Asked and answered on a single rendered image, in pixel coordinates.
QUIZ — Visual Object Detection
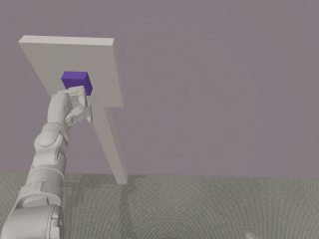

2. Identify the robot left forearm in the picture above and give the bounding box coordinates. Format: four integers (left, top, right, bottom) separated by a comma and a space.
0, 122, 70, 239

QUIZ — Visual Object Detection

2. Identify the robot left upper arm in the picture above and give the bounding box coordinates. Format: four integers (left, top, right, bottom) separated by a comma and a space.
3, 204, 65, 239

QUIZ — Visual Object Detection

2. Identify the button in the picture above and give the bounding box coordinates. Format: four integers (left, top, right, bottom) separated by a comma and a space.
61, 71, 93, 96

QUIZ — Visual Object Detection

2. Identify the robot left hand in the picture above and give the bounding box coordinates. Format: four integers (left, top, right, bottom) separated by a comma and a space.
47, 86, 93, 131

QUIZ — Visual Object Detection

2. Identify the panel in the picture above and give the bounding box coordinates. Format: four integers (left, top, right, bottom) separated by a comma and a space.
18, 35, 129, 185

